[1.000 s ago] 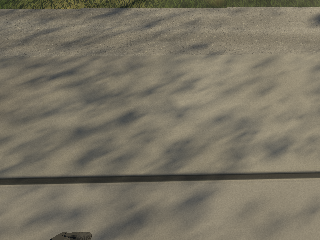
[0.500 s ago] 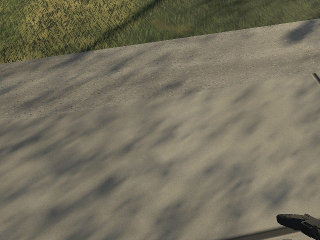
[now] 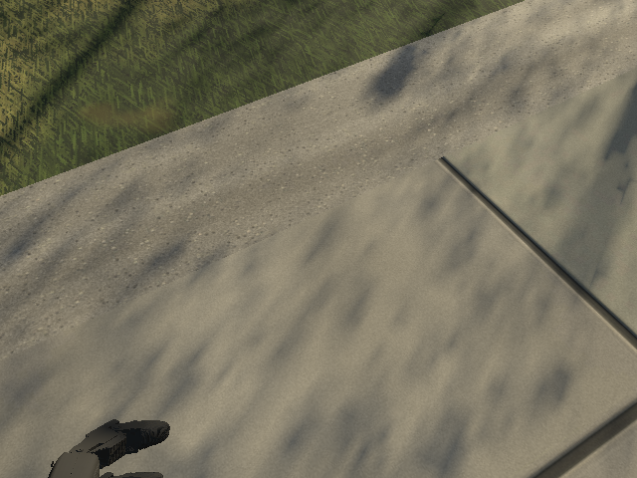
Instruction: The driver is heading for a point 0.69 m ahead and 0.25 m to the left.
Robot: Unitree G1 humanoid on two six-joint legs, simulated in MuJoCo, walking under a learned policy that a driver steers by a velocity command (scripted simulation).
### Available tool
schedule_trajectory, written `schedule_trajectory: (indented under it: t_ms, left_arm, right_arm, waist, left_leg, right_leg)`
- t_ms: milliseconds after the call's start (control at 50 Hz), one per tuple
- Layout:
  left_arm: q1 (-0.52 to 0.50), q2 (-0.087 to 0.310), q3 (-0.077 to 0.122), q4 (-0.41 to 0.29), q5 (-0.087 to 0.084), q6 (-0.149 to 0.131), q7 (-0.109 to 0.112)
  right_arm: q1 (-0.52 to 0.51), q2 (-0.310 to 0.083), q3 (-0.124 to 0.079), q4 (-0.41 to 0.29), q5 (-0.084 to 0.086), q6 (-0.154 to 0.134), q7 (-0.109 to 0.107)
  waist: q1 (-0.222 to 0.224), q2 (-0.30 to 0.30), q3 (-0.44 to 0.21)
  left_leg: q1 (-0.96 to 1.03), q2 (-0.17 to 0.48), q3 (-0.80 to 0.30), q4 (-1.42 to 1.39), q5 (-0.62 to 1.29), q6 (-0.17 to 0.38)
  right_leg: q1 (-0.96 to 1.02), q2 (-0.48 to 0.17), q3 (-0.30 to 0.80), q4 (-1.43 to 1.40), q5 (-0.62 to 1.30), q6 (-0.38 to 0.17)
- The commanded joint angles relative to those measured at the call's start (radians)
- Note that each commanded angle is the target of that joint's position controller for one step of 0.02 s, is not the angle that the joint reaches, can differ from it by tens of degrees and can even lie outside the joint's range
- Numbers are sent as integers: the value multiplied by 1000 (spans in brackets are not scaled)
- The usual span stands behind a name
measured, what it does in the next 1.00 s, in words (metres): walks ahead, turning left: right foot, then left foot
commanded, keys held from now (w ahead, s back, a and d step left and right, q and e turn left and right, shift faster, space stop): w+q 0.96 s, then no key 0.04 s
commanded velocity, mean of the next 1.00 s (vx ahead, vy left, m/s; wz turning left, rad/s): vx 0.50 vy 0.00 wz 0.44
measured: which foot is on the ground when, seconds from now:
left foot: down 0.00-0.02, up 0.04-0.54, down 0.56-1.00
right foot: up 0.00-0.00, down 0.02-0.56, up 0.58-1.00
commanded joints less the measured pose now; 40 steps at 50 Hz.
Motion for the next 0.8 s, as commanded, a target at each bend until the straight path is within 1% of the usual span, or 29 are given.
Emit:
schedule_trajectory:
  t_ms: [20, 40, 60, 80, 100, 120, 140, 180, 240, 300, 340, 400, 440, 460, 480, 500, 520, 540, 560, 580, 600, 620, 640, 660, 680, 700, 720, 760, 800]
  left_arm:
    - [369, 242, 98, 19, 24, -10, 24]
    - [408, 327, 109, 26, 30, -5, 27]
    - [429, 236, 89, 31, 23, -9, 26]
    - [374, 196, 72, 36, 16, -13, 25]
    - [301, 160, 60, 34, 14, -16, 21]
    - [242, 125, 51, 33, 17, -19, 16]
    - [205, 105, 47, 35, 23, -28, 14]
    - [182, 107, 54, 54, 28, -47, 15]
    - [197, 125, 64, 89, 37, -57, 29]
    - [208, 140, 69, 111, 34, -52, 42]
    - [225, 157, 73, 123, 29, -47, 49]
    - [279, 181, 82, 152, 18, -31, 55]
    - [297, 194, 87, 165, 8, -16, 56]
    - [296, 202, 90, 169, 4, -8, 58]
    - [285, 215, 93, 168, 2, -1, 60]
    - [277, 233, 97, 165, -1, 6, 64]
    - [266, 247, 100, 162, -3, 15, 68]
    - [247, 250, 98, 157, -9, 21, 71]
    - [254, 226, 86, 144, 0, 14, 75]
    - [360, 61, 36, 89, 41, -13, 59]
    - [276, 123, 36, 74, 8, -57, 43]
    - [164, 176, 51, 43, -30, -75, 35]
    - [144, 163, 44, 36, -21, -84, 39]
    - [144, 165, 48, 48, 6, -82, 47]
    - [167, 178, 57, 52, 19, -70, 49]
    - [181, 176, 60, 52, 24, -56, 48]
    - [189, 163, 58, 52, 29, -44, 49]
    - [159, 134, 49, 41, 35, -29, 52]
    - [81, 111, 38, 21, 37, -26, 52]
  right_arm:
    - [-58, -112, -3, -79, -19, -8, -9]
    - [43, 5, 33, -105, -23, -28, -3]
    - [-12, -98, 8, -90, 4, -43, -1]
    - [-85, -135, -6, -117, 22, -46, 0]
    - [-121, -127, -5, -121, 11, -41, -3]
    - [-134, -120, -10, -120, -4, -30, -6]
    - [-108, -108, -13, -112, -5, -13, -5]
    - [-85, -66, -9, -105, 0, 14, -4]
    - [-137, -50, -10, -126, -6, 27, -7]
    - [-207, -36, -6, -148, -9, 22, 6]
    - [-282, -22, 2, -173, -14, 19, 20]
    - [-381, -11, 10, -221, -13, 17, 38]
    - [-420, -17, 9, -254, -12, 18, 50]
    - [-427, -23, 7, -268, -11, 18, 56]
    - [-417, -34, 1, -278, -10, 20, 60]
    - [-386, -51, -8, -281, -10, 23, 61]
    - [-308, -80, -24, -270, -8, 26, 59]
    - [-163, -127, -52, -238, -6, 27, 51]
    - [-5, -205, -88, -202, -8, 36, 31]
    - [-18, -326, -106, -202, -5, 32, 19]
    - [27, -261, -83, -234, -14, 18, 24]
    - [0, -199, -67, -223, -22, 8, 28]
    - [-62, -168, -57, -228, -14, 3, 27]
    - [-137, -132, -46, -244, -13, 3, 24]
    - [-183, -107, -36, -265, -25, 3, 20]
    - [-200, -107, -36, -276, -31, 3, 17]
    - [-203, -115, -38, -276, -28, 0, 13]
    - [-181, -140, -44, -266, -24, -3, 1]
    - [-154, -154, -49, -255, -18, 1, -11]
  waist:
    - [257, 2, -247]
    - [194, -255, -362]
    - [241, -149, -353]
    - [223, -121, -213]
    - [187, -71, -147]
    - [154, -69, -89]
    - [118, -90, -66]
    - [87, -74, -40]
    - [87, -34, 3]
    - [106, -29, 27]
    - [135, -19, 51]
    - [177, -6, 87]
    - [185, -11, 97]
    - [179, -18, 93]
    - [162, -32, 74]
    - [138, -56, 37]
    - [90, -73, -17]
    - [5, -62, -93]
    - [-68, 4, -182]
    - [59, 294, -254]
    - [-8, 188, -423]
    - [-30, 126, -284]
    - [15, 62, -182]
    - [62, 27, -115]
    - [101, 42, -93]
    - [121, 52, -82]
    - [130, 52, -74]
    - [129, 50, -50]
    - [103, 66, -28]
  left_leg:
    - [-310, 117, -40, 500, 517, 103]
    - [-692, -50, -76, 847, -160, 50]
    - [-793, -22, -220, 973, -196, 59]
    - [-846, 18, -212, 985, -111, 69]
    - [-811, 59, -192, 938, -25, 66]
    - [-773, 84, -191, 887, 36, 59]
    - [-709, 105, -202, 862, 83, 55]
    - [-666, 104, -203, 842, 136, 42]
    - [-734, 96, -232, 760, 250, 26]
    - [-742, 83, -211, 589, 409, 30]
    - [-725, 75, -163, 480, 476, 40]
    - [-756, 69, -118, 379, 455, 63]
    - [-775, 60, -88, 339, 383, 85]
    - [-762, 48, -67, 324, 337, 99]
    - [-717, 22, -39, 315, 288, 117]
    - [-647, -15, -4, 319, 234, 137]
    - [-538, -58, 23, 319, 188, 161]
    - [-331, -105, 34, 257, 230, 195]
    - [-25, -56, -96, 224, 279, 243]
    - [330, 219, -650, 169, 205, 427]
    - [414, 306, -955, 1, 75, 489]
    - [336, 278, -809, -28, 127, 425]
    - [183, 234, -679, -24, 203, 388]
    - [30, 193, -578, -30, 302, 359]
    - [-79, 165, -517, -51, 385, 350]
    - [-141, 148, -495, -74, 419, 350]
    - [-184, 138, -468, -87, 464, 354]
    - [-254, 114, -405, -100, 521, 349]
    - [-282, 78, -361, -97, 492, 319]
  right_leg:
    - [634, -144, 173, -18, 49, -114]
    - [909, -388, 628, -121, -84, -262]
    - [860, -383, 688, -182, -173, -247]
    - [747, -349, 524, -195, -125, -204]
    - [619, -302, 406, -220, -62, -176]
    - [510, -263, 319, -259, -23, -159]
    - [431, -238, 253, -300, 1, -145]
    - [354, -230, 171, -359, 68, -149]
    - [358, -227, 60, -389, 161, -140]
    - [386, -203, -43, -397, 174, -111]
    - [402, -204, -92, -403, 170, -97]
    - [493, -237, -127, -382, 184, -89]
    - [566, -257, -144, -341, 237, -78]
    - [593, -264, -155, -310, 308, -69]
    - [608, -264, -172, -259, 456, -57]
    - [620, -262, -185, -186, 641, -46]
    - [617, -252, -198, -66, 796, -33]
    - [555, -220, -222, 130, 827, -6]
    - [337, -180, -223, 412, 592, 40]
    - [-142, 20, -154, 791, -409, 109]
    - [-261, 68, 100, 917, -510, 97]
    - [-344, 18, 123, 903, -417, 73]
    - [-326, -25, 114, 814, -328, 59]
    - [-260, -59, 108, 728, -280, 64]
    - [-180, -81, 114, 679, -247, 70]
    - [-136, -85, 111, 644, -230, 80]
    - [-120, -84, 99, 604, -219, 94]
    - [-111, -72, 77, 504, -158, 123]
    - [-109, -51, 69, 353, -26, 140]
